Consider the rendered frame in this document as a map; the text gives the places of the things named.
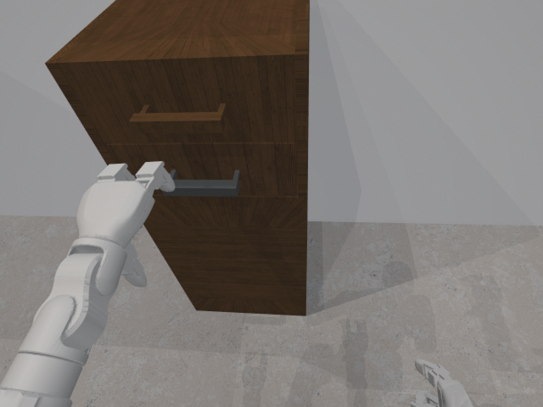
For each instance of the cabinet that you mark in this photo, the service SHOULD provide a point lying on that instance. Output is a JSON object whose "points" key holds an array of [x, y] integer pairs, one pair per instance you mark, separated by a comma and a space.
{"points": [[246, 58]]}

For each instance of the left robot forearm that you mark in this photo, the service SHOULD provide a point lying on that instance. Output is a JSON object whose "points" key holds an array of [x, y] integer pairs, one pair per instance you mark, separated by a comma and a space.
{"points": [[50, 359]]}

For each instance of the left robot hand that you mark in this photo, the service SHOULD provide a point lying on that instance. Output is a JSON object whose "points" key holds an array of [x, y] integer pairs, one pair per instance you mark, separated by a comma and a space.
{"points": [[116, 207]]}

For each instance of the handle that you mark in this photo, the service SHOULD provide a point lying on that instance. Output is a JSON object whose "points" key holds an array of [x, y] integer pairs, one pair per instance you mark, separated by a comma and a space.
{"points": [[194, 122], [205, 188]]}

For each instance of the drawer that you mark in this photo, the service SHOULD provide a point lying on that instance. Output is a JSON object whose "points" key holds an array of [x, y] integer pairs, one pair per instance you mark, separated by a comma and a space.
{"points": [[266, 168]]}

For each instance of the right robot hand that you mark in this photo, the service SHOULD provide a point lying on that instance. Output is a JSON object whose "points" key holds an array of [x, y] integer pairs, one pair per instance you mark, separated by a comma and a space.
{"points": [[451, 393]]}

